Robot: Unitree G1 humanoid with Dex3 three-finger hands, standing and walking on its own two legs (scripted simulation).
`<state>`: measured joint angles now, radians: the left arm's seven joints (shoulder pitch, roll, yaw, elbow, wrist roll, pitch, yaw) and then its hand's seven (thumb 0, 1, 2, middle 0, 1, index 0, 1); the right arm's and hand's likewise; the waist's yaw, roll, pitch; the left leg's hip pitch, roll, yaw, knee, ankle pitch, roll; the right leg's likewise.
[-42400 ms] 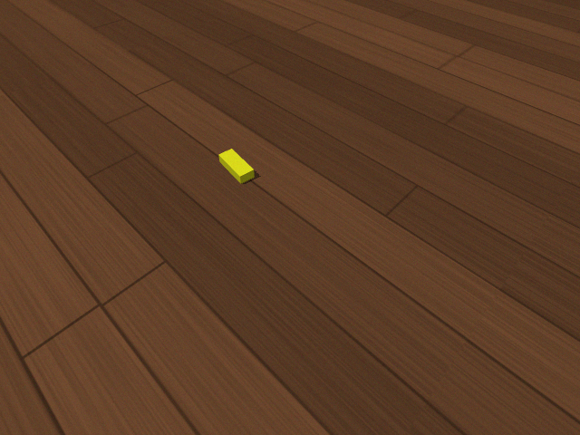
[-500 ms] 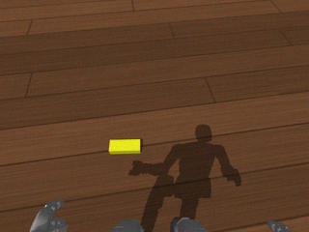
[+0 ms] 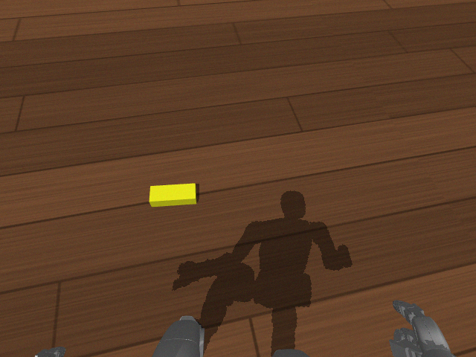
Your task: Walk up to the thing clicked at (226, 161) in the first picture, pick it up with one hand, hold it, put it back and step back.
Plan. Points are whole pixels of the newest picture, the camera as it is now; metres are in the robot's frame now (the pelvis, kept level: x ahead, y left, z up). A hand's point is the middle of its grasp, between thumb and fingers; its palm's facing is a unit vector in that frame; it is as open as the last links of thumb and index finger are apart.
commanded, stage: step back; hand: left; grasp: from above
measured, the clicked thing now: (173, 195) +0.77 +0.32 -0.72
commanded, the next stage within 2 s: stand in 1.86 s
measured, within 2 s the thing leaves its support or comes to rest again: neither
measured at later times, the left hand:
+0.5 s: hand out of the picture -0.05 +0.23 -0.13, palm faces +0.11 -0.93 -0.34, open 7.4 cm
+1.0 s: hand out of the picture -0.28 +0.19 -0.12, palm faces +0.12 -0.89 -0.44, open 7.4 cm
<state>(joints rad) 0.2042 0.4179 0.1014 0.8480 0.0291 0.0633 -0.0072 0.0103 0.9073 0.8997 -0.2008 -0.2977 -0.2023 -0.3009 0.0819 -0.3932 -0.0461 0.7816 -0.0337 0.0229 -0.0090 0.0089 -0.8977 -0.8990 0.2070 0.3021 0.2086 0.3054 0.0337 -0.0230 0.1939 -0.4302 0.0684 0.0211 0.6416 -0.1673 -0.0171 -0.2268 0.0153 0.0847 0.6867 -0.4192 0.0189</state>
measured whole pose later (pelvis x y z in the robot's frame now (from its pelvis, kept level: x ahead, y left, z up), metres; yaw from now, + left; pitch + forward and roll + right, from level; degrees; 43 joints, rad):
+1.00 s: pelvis -0.29 -0.09 +0.01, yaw +7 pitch -2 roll +1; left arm 0.26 0.37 0.07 0.94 0.06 -0.01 0.00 0.01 0.90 0.90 -0.21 -0.30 -0.21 -0.30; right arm 0.23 -0.42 -0.05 0.95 -0.03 0.04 0.01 0.01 -0.90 -0.90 0.20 0.30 0.20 0.30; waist 0.04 0.06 0.06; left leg -0.34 -0.03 -0.11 0.80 -0.44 -0.02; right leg -0.23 -0.02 0.00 0.61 -0.34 -0.01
